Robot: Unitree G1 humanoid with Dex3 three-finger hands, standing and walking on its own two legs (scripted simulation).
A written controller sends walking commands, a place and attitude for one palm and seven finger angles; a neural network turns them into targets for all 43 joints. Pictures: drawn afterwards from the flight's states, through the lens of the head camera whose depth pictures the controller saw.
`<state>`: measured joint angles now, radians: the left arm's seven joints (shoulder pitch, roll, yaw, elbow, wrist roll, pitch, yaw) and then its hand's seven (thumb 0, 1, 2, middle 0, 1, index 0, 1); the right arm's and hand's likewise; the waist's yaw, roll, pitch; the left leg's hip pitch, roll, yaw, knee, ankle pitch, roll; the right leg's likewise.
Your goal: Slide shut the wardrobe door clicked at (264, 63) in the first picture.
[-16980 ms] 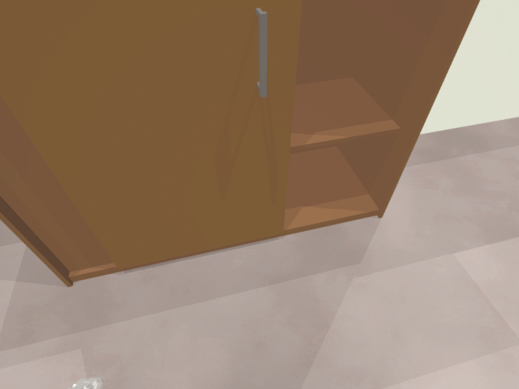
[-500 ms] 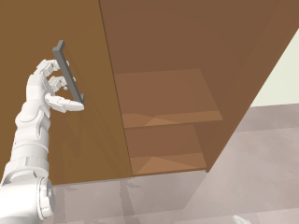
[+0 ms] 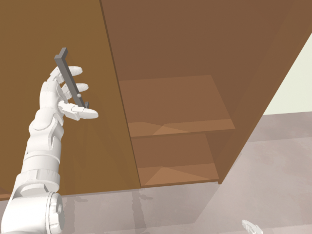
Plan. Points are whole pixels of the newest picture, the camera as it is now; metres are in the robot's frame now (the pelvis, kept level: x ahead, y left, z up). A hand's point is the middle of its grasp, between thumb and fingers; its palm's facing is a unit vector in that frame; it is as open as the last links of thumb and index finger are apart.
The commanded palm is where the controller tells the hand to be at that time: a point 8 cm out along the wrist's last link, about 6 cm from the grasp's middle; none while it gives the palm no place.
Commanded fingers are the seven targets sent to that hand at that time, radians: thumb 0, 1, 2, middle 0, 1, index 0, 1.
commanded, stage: slide the fingers in behind the handle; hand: left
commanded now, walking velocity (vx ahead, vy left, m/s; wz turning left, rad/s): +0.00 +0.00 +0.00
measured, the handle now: (75, 86) +0.47 +0.23 +0.15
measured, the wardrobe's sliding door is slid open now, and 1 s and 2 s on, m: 0.50 0.50 0.50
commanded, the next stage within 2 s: grip the handle and tug to test in 0.74 s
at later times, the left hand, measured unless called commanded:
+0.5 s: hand (82, 94) +0.42 +0.19 +0.16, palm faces +0.13 -0.99 -0.02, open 14.2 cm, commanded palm +0.40 +0.23 +0.15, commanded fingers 0.00 -0.50 0.30 -0.30 -1.20 -0.30 -1.20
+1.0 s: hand (82, 94) +0.42 +0.19 +0.16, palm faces +0.11 -0.99 -0.02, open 13.5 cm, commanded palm +0.40 +0.23 +0.15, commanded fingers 0.00 -0.08 0.48 -0.34 -1.26 -0.34 -1.26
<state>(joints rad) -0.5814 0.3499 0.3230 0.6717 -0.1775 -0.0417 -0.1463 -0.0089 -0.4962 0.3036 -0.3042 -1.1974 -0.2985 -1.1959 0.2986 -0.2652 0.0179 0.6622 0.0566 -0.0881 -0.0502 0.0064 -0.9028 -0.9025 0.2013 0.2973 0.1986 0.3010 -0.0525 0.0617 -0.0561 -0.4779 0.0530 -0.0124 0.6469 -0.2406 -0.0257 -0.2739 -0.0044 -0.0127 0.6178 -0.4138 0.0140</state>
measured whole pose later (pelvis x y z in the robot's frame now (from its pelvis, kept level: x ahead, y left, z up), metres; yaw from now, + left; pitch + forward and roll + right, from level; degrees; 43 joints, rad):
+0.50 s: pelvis +0.00 +0.00 +0.00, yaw +1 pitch +4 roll -1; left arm -0.60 0.33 0.28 0.67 -0.18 -0.05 -0.11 -0.01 -0.50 0.30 -0.30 -1.20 -0.26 -1.20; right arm 0.31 -0.27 0.00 0.68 0.06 -0.09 -0.04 0.01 -0.90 -0.90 0.20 0.30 0.20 0.30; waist -0.04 0.06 -0.05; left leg -0.48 0.05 -0.03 0.65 -0.24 -0.03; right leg -0.27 -0.01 -0.03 0.63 -0.42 0.01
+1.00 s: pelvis +0.00 +0.00 +0.00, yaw +1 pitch +4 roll -1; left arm -0.62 0.33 0.28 0.68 -0.17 -0.05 -0.11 -0.01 -0.41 0.34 -0.32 -1.22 -0.29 -1.21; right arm 0.30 -0.26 0.01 0.68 0.06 -0.09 -0.04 0.01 -0.90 -0.90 0.20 0.30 0.20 0.30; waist -0.04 0.06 -0.05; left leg -0.49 0.05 -0.02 0.66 -0.24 -0.02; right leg -0.28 -0.01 -0.02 0.62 -0.42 0.02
